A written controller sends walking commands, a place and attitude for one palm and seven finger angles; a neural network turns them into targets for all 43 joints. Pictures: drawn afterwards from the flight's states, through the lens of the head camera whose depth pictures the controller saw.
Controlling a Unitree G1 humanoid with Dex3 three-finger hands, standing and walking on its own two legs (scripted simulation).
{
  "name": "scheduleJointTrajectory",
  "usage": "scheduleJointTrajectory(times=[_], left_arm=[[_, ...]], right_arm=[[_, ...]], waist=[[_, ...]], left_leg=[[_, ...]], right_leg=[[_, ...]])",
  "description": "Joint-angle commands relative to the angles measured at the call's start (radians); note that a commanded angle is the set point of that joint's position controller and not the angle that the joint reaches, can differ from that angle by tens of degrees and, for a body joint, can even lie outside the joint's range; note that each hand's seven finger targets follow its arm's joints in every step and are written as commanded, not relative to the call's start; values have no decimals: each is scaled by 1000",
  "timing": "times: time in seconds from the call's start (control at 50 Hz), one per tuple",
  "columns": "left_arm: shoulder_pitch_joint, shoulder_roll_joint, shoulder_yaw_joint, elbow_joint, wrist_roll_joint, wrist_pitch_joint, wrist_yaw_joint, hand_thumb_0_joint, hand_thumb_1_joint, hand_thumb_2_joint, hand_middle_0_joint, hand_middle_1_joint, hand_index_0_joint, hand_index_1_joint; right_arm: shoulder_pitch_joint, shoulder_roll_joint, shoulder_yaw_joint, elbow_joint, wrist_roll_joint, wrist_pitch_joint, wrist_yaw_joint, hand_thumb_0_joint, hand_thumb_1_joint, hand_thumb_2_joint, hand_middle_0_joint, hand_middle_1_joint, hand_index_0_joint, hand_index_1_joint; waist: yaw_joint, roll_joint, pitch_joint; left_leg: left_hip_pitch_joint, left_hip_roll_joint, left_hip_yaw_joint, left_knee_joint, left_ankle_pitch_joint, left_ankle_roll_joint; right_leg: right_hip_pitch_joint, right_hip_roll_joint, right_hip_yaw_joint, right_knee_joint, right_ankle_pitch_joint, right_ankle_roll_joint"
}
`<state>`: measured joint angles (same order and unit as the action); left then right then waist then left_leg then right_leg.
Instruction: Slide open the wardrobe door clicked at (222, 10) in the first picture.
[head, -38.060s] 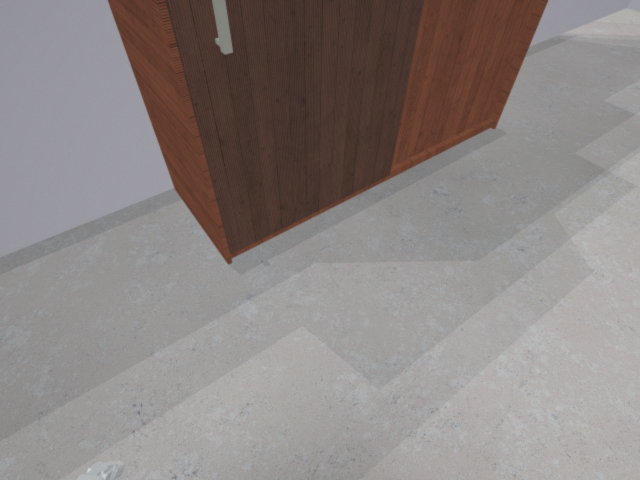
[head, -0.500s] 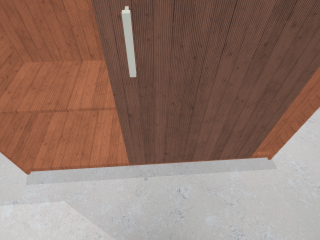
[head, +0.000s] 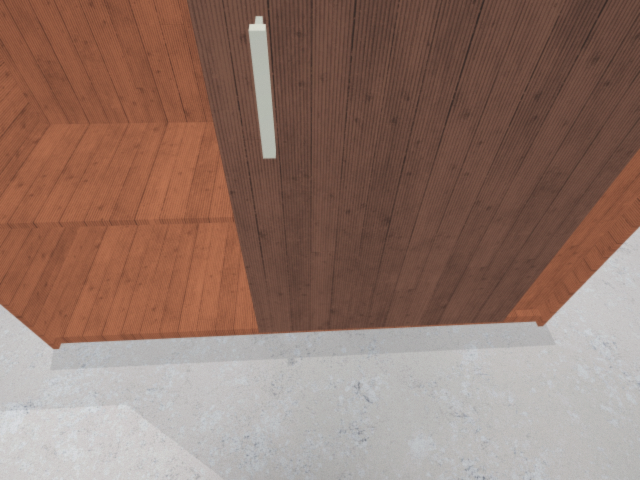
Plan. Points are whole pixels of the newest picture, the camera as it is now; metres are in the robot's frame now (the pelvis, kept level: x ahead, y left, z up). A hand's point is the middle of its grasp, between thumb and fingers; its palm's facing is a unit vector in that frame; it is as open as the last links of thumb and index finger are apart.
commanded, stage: stand and wait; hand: left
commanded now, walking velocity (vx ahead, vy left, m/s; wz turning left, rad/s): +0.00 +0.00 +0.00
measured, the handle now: (264, 92) +0.64 +0.13 +0.15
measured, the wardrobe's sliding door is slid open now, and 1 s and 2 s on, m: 0.67 0.67 0.67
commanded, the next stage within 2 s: none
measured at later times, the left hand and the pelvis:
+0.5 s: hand out of the picture +0.05 +0.23 -0.17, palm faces +0.00 -0.96 -0.29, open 7.3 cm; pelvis +0.00 +0.00 +0.00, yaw +0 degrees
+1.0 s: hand out of the picture +0.06 +0.22 -0.17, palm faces -0.01 -0.96 -0.28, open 7.3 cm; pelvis +0.00 +0.00 +0.00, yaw +0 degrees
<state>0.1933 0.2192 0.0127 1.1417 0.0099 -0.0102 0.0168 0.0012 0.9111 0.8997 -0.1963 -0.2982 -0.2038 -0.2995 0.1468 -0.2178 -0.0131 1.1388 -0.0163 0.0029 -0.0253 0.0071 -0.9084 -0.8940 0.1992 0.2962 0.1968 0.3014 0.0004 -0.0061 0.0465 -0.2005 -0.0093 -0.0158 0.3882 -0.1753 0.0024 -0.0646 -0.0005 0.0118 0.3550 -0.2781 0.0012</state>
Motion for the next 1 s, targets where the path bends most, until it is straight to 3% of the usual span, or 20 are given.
scheduleJointTrajectory(times=[0.0,0.48,0.52,0.68,0.72,0.76,0.82,0.98], left_arm=[[19,160,24,-36,0,-14,9,0,900,900,-200,-300,-200,-300],[-35,228,32,-52,-2,-17,4,0,900,900,-200,-300,-200,-300],[-32,232,33,-53,-1,-18,4,0,900,900,-200,-300,-200,-300],[-39,236,29,-49,-2,-16,2,0,900,900,-200,-300,-200,-300],[-34,235,29,-48,-1,-18,2,0,900,900,-200,-300,-200,-300],[-39,235,28,-49,-2,-18,3,0,900,900,-200,-300,-200,-300],[-33,237,31,-49,-1,-21,4,0,900,900,-200,-300,-200,-300],[-36,231,29,-48,-2,-18,5,0,900,900,-200,-300,-200,-300]], right_arm=[[3,-159,-21,-42,0,-19,-12,0,-900,-900,200,300,200,300],[-34,-226,-23,-51,2,-25,-7,0,-900,-900,200,300,200,300],[-37,-229,-23,-53,4,-24,-6,0,-900,-900,200,300,200,300],[-45,-233,-22,-49,2,-22,-5,0,-900,-900,200,300,200,300],[-46,-235,-21,-52,3,-22,-5,0,-900,-900,200,300,200,300],[-44,-236,-21,-48,1,-23,-5,0,-900,-900,200,300,200,300],[-42,-235,-22,-52,4,-24,-6,0,-900,-900,200,300,200,300],[-42,-231,-22,-49,1,-24,-7,0,-900,-900,200,300,200,300]], waist=[[-7,16,-35],[-4,7,-68],[-3,-14,-67],[-6,13,-52],[-5,-15,-52],[-7,9,-65],[-6,-12,-76],[-7,7,-64]], left_leg=[[94,111,-85,-41,215,29],[122,118,-94,-57,252,28],[125,118,-94,-55,248,28],[119,118,-92,-68,214,25],[126,120,-92,-65,219,26],[130,120,-90,-64,233,25],[140,121,-88,-55,260,26],[132,121,-85,-61,250,23]], right_leg=[[-75,-106,61,-67,207,-31],[-38,-116,62,-83,231,-34],[-41,-114,61,-88,233,-34],[-50,-116,66,-98,194,-34],[-56,-114,66,-102,204,-34],[-46,-116,70,-95,221,-35],[-38,-116,67,-94,261,-34],[-40,-115,66,-95,248,-34]])
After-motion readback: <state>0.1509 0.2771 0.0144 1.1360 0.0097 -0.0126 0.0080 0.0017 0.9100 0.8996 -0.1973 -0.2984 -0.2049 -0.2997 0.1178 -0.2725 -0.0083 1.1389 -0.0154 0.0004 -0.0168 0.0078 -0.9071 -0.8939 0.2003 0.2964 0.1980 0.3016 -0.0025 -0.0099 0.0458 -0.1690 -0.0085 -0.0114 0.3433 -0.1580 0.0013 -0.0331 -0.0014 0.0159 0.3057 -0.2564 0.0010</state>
